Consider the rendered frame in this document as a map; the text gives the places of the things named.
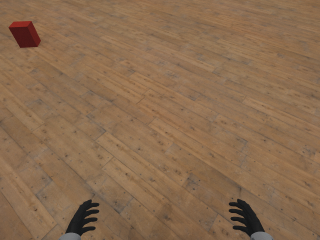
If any robot left hand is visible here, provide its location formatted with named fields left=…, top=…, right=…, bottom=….
left=65, top=199, right=100, bottom=236

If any robot right hand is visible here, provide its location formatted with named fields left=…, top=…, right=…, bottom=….
left=228, top=199, right=265, bottom=238

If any carton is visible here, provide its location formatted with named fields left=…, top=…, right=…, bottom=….
left=8, top=21, right=41, bottom=48

